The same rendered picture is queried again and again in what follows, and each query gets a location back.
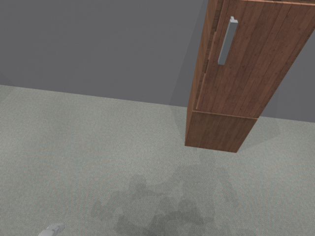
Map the left robot hand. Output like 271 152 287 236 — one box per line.
38 223 65 236

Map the handle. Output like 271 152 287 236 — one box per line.
218 16 238 65

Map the cupboard door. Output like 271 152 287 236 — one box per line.
197 0 315 118

